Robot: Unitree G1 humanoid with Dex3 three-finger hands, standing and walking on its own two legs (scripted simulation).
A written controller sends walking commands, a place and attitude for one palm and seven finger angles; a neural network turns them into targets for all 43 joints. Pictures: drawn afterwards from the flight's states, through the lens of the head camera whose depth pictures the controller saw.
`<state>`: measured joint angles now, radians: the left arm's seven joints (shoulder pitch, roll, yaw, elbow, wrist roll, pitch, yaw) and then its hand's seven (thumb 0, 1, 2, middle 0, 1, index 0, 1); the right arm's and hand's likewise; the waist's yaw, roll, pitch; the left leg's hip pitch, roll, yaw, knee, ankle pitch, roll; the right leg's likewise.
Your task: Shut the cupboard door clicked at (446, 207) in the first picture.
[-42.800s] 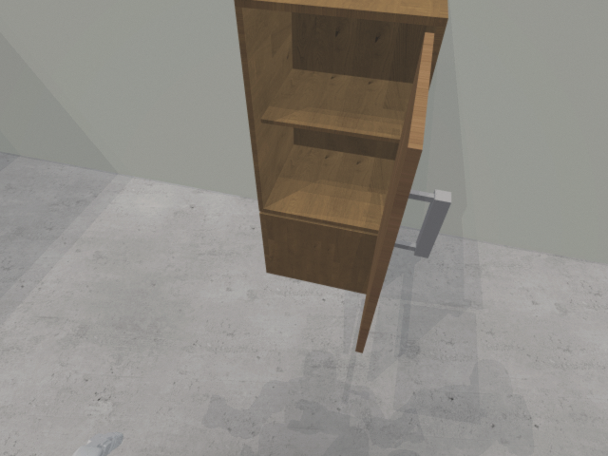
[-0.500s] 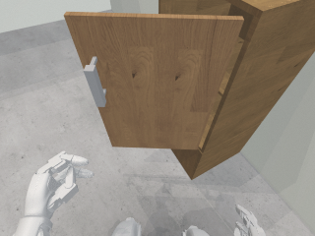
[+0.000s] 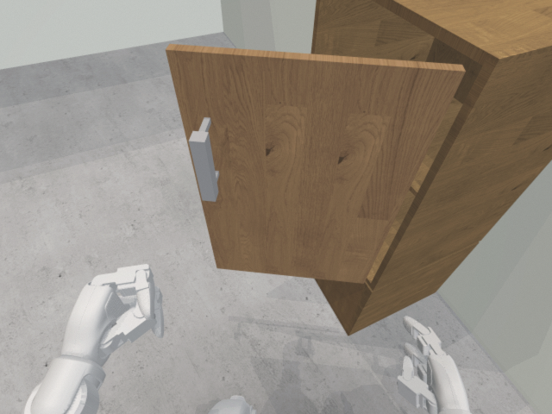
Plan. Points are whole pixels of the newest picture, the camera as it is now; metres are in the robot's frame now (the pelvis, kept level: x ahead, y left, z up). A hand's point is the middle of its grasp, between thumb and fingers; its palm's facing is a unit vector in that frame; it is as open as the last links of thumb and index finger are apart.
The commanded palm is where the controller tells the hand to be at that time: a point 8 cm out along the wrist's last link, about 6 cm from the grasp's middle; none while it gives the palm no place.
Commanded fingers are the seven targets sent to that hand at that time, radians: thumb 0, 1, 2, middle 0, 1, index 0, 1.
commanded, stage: raise the hand and make a fist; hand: left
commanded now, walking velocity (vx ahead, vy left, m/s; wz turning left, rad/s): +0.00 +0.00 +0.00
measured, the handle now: (208, 160) +0.48 +0.17 +0.09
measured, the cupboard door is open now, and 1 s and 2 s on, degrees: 59 59 59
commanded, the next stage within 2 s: bring the fist close to the handle in 0.56 s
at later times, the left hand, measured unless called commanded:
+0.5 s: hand (156, 305) +0.22 +0.17 +0.10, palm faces +0.01 -1.00 -0.05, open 3.1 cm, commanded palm +0.20 +0.22 +0.10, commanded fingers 0.00 0.90 0.90 -1.30 -1.50 -1.30 -1.50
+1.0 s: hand (186, 275) +0.27 +0.15 +0.09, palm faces -0.08 -1.00 -0.04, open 3.1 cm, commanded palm +0.25 +0.20 +0.10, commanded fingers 0.00 0.90 0.90 -1.30 -1.50 -1.30 -1.50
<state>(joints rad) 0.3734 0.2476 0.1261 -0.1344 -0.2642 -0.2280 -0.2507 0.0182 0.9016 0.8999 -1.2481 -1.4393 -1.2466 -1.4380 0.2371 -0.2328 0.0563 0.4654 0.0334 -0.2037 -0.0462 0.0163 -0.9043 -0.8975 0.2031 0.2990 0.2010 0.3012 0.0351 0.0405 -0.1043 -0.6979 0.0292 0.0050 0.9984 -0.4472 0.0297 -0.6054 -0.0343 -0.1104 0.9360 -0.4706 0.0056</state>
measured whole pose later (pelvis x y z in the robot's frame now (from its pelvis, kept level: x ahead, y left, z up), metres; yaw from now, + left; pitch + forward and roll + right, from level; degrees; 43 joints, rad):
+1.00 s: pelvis +0.00 -0.02 +0.01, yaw +0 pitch +7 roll -1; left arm 0.12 0.25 0.14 0.08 -0.29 -0.21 -0.28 0.02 0.90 0.90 -1.30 -1.50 -1.30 -1.50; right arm 0.26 -0.27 0.04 0.56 0.04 -0.22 -0.06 0.02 -0.91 -0.90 0.20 0.30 0.20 0.30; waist 0.01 0.06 -0.07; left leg -0.63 0.04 0.01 0.91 -0.40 0.00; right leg -0.57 -0.02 -0.10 0.89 -0.45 -0.02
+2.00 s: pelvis -0.01 -0.03 +0.02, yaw -2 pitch +8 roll +0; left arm -0.31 0.25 0.20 0.58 -0.21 -0.31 -0.16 0.02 0.90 0.90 -1.30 -1.50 -1.30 -1.50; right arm 0.30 -0.27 0.01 0.63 0.04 -0.08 -0.03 0.02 -0.91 -0.90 0.20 0.30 0.20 0.30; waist -0.03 0.03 -0.06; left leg -0.61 0.05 0.05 0.83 -0.36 0.00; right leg -0.58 -0.01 -0.06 0.85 -0.41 -0.03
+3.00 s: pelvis -0.01 +0.00 +0.00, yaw -3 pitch +15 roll -2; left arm -0.86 0.42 0.24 1.11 -0.17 -0.35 -0.35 0.02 0.90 0.90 -1.30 -1.50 -1.30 -1.50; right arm 0.35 -0.29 0.02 0.66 0.03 -0.05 -0.03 0.01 -0.91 -0.90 0.20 0.30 0.20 0.30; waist -0.12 0.02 -0.08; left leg -0.84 0.05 0.04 0.97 -0.39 0.03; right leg -0.78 -0.01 -0.06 0.94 -0.41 0.00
